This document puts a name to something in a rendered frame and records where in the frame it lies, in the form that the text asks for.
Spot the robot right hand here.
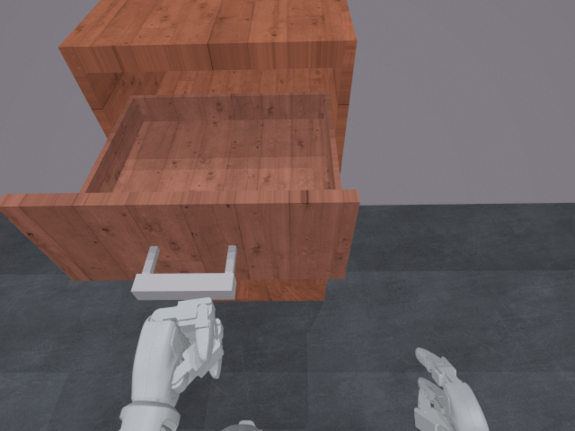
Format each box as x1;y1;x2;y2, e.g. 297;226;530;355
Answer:
414;347;490;431

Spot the cabinet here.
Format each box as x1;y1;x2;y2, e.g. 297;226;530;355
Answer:
58;0;357;302

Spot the handle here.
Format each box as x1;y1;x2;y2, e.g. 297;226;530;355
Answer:
131;245;237;300

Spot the drawer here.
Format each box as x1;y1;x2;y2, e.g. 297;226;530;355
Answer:
0;92;360;281

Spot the left robot forearm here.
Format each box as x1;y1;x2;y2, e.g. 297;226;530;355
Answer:
119;401;181;431

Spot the robot left hand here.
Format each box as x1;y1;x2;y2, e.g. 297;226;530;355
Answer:
131;297;224;407

